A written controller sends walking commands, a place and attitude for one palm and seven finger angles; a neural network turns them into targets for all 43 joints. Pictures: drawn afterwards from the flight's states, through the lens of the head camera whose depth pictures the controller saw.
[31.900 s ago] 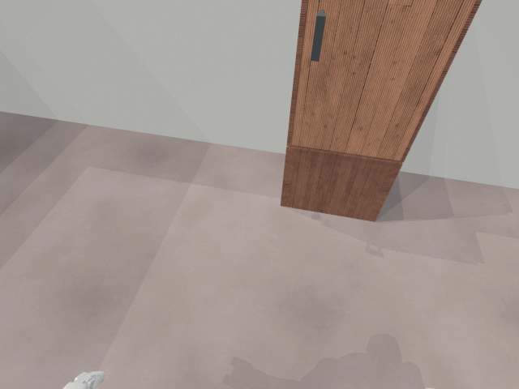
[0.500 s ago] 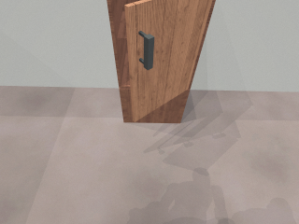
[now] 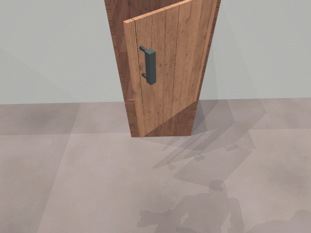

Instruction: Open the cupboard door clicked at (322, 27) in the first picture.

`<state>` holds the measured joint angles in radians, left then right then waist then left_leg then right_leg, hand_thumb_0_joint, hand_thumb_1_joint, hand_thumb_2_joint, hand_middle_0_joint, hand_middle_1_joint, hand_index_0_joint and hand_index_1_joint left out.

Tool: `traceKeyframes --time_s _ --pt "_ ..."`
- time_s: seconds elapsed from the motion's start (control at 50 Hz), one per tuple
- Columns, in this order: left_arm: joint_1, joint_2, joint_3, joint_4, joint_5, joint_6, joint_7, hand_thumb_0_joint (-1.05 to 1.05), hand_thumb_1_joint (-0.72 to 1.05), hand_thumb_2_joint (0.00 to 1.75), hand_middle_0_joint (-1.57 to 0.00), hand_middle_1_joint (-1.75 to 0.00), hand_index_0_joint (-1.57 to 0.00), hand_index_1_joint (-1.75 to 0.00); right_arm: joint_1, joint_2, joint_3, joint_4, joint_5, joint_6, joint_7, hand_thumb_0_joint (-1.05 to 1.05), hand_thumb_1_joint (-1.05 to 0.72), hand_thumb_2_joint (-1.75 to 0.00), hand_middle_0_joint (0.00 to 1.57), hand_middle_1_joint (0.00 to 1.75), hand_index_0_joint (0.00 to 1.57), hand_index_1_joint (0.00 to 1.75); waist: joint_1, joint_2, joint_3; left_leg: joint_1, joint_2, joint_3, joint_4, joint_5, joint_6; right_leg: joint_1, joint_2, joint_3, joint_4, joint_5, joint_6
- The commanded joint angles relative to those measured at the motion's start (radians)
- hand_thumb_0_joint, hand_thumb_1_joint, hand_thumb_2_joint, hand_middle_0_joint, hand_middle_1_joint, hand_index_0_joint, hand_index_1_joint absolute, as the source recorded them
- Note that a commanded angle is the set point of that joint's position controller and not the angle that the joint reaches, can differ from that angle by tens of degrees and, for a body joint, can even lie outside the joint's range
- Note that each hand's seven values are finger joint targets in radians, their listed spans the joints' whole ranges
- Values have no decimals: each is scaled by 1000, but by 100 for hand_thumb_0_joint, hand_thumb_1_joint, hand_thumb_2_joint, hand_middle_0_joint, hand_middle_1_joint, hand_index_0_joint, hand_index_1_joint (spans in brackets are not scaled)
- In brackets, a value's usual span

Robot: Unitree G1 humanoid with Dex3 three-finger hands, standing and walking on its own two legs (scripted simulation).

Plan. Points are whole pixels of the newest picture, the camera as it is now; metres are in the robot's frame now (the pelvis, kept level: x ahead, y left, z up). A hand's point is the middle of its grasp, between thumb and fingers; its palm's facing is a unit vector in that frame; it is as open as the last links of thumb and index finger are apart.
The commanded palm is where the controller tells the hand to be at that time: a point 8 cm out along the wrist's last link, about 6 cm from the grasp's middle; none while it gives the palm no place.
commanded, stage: let the arm hang, fingers relaxed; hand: left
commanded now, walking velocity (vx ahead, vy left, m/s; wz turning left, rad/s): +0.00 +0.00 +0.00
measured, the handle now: (146, 65) +0.63 +0.07 +0.09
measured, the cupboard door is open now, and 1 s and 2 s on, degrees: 39 39 39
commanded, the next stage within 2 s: look to check the result in 0.08 s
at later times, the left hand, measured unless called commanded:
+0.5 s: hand out of the picture +0.09 +0.22 -0.16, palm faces +0.00 -0.95 -0.32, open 7.3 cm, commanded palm none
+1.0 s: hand out of the picture +0.09 +0.20 -0.17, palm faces -0.07 -0.96 -0.27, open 7.3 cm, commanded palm none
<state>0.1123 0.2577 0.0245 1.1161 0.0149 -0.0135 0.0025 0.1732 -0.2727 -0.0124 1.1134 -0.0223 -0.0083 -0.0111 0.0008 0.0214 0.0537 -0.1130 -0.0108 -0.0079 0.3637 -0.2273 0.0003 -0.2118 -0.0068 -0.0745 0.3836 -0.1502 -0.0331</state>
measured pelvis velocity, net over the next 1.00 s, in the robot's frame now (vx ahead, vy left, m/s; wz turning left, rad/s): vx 0.02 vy -0.01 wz -0.10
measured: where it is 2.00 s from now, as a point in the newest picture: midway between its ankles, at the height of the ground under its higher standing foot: outside the picture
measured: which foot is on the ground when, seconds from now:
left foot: down 0.00-1.00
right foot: down 0.00-1.00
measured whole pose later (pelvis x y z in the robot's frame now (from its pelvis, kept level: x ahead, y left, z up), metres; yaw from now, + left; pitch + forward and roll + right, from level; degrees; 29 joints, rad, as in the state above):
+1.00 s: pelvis +0.02 -0.01 -0.01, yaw -6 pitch -1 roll +0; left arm 0.16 0.24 0.04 1.07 0.02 0.04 0.00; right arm 0.16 -0.24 -0.02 1.05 -0.02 0.02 -0.04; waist 0.01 0.00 0.07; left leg -0.10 0.04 0.08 0.43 -0.31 -0.02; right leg -0.25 0.05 0.01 0.47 -0.21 -0.05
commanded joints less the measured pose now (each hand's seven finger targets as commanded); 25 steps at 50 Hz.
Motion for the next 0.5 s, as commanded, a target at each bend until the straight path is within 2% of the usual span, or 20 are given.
traceKeyframes --time_s 0.0,0.16,0.2,0.32,0.36,0.48 --pt "-8 188 36 -39 -1 -23 17 0 90 90 -20 -30 -20 -30 0 -155 -24 -35 2 -14 -9 0 -90 -90 20 30 20 30 -1 -5 -49 -74 111 -84 -80 127 29 110 -120 133 -76 62 -21" --pt "-10 192 36 -37 -4 -29 19 0 90 90 -20 -30 -20 -30 -20 -169 -24 -34 3 -15 -13 0 -90 -90 20 30 20 30 -4 3 -100 -21 118 -72 -79 191 20 152 -126 129 -69 197 -24" --pt "-12 193 36 -37 -3 -28 20 0 90 90 -20 -30 -20 -30 -24 -168 -24 -35 4 -14 -14 0 -90 -90 20 30 20 30 -6 9 -93 -22 120 -70 -81 193 19 152 -125 127 -69 201 -23" --pt "-11 196 33 -33 -4 -28 20 0 90 90 -20 -30 -20 -30 -29 -174 -23 -33 5 -11 -15 0 -90 -90 20 30 20 30 -5 -25 -76 -11 121 -69 -87 187 20 147 -122 129 -79 205 -21" --pt "-10 199 33 -33 -4 -29 20 0 90 90 -20 -30 -20 -30 -30 -177 -24 -35 5 -11 -14 0 -90 -90 20 30 20 30 -5 -13 -85 -2 120 -67 -86 188 20 152 -125 132 -83 211 -23" --pt "-9 206 35 -39 -4 -31 21 0 90 90 -20 -30 -20 -30 -37 -184 -26 -38 7 -11 -16 0 -90 -90 20 30 20 30 -4 -35 -97 18 123 -62 -82 220 20 156 -121 126 -74 263 -22"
